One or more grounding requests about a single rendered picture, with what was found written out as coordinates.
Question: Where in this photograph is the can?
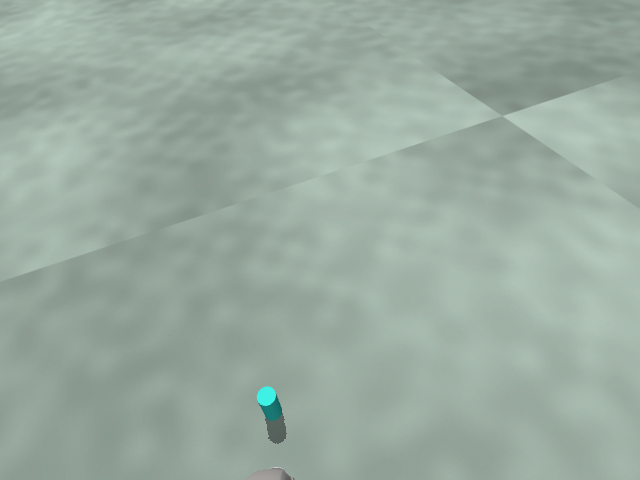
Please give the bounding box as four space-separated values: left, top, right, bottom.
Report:
257 386 282 421

